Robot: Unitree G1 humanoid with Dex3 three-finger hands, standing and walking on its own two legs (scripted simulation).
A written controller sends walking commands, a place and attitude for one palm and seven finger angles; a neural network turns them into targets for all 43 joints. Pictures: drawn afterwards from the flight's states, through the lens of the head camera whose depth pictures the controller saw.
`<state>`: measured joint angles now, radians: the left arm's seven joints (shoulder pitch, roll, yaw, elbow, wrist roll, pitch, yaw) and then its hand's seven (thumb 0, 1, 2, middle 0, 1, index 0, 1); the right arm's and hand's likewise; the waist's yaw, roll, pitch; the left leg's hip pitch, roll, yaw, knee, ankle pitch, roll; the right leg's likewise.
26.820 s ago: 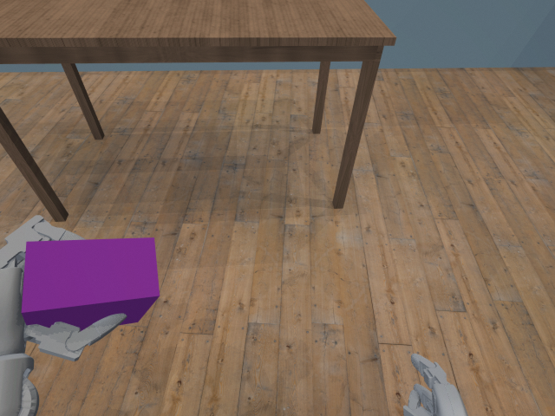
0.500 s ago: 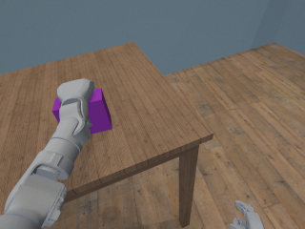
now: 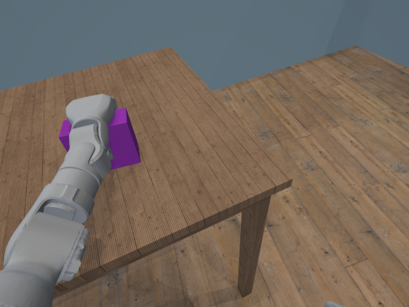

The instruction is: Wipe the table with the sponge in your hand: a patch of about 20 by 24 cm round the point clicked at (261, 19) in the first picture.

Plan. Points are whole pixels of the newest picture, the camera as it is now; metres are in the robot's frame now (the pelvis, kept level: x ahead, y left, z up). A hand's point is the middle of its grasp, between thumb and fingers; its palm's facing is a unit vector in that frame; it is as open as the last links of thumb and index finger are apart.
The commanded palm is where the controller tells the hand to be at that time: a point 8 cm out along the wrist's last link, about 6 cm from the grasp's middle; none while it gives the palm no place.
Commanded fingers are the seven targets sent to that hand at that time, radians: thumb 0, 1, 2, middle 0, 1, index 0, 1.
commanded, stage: wipe back along the third lane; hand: left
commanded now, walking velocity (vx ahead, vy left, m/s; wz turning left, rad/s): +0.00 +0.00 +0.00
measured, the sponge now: (106, 148) +0.42 +0.24 +0.11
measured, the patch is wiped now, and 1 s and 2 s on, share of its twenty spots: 0.90 0.90 0.90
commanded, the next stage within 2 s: slide back across to the middle lane in 1.56 s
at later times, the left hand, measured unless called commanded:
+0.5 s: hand (97, 140) +0.40 +0.23 +0.15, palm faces +0.16 -0.06 -0.99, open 10.1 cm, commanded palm +0.35 +0.22 +0.17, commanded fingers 0.00 0.10 1.30 -1.20 -1.60 -1.20 -1.60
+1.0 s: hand (99, 156) +0.35 +0.21 +0.16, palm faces +0.29 -0.21 -0.93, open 10.1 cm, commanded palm +0.29 +0.19 +0.18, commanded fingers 0.00 0.10 1.30 -1.20 -1.60 -1.20 -1.60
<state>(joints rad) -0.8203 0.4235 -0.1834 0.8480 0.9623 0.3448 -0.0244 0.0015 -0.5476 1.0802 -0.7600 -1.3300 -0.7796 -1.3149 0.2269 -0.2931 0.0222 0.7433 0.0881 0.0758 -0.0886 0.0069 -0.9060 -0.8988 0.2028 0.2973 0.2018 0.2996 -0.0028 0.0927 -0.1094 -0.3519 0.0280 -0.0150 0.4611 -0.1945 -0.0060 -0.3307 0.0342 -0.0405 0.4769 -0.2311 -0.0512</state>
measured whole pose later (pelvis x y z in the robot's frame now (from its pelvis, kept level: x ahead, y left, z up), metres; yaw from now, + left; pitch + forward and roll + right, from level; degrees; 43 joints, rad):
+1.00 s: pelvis +0.03 +0.03 -0.01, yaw +0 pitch +1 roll +0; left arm -0.25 0.32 -0.34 -0.20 0.95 0.69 0.03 0.02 -0.46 1.04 -0.67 -1.37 -0.71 -1.34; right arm 0.03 -0.26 0.05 0.58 0.10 0.22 0.03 0.01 -0.91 -0.90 0.20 0.30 0.15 0.27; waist 0.10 0.10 -0.10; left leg -0.27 -0.01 0.00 0.56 -0.31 0.02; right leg -0.23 0.00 -0.02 0.55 -0.33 -0.01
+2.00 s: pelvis +0.01 +0.00 -0.01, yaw -2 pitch -3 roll +0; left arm 0.06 0.35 -0.21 -0.50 0.80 0.60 0.04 0.01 -0.45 1.04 -0.66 -1.38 -0.69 -1.35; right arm 0.05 -0.25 0.06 0.54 0.09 0.16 0.00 0.01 -0.91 -0.90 0.20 0.30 0.20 0.30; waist 0.09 0.11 -0.09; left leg -0.21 0.04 0.01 0.54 -0.28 -0.03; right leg -0.20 0.04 -0.01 0.55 -0.31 -0.05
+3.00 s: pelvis -0.01 -0.01 +0.00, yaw +0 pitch -3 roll +1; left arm -0.29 0.47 -0.19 0.08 0.92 0.53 -0.13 -0.02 -0.50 1.05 -0.72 -1.34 -0.76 -1.31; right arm 0.07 -0.29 0.06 0.67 0.08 0.03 -0.08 0.01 -0.90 -0.90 0.20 0.30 0.20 0.30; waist 0.09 0.13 -0.07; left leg -0.23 0.03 -0.02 0.50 -0.22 -0.02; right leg -0.22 0.03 -0.04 0.54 -0.27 -0.06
